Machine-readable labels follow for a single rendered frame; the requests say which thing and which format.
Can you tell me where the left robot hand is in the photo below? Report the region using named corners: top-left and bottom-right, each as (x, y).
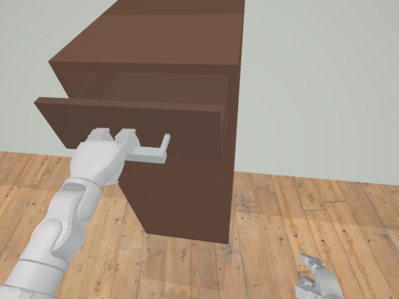
top-left (70, 128), bottom-right (140, 189)

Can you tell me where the cabinet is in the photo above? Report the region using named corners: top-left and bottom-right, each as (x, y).
top-left (48, 0), bottom-right (245, 244)

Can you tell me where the robot left forearm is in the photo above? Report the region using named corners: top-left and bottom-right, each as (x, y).
top-left (0, 178), bottom-right (102, 299)

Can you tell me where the handle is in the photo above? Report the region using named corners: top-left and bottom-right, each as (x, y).
top-left (80, 129), bottom-right (171, 164)

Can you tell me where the drawer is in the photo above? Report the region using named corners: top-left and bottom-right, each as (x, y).
top-left (34, 72), bottom-right (228, 161)

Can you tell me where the right robot hand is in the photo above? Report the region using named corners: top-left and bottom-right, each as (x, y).
top-left (295, 253), bottom-right (343, 299)

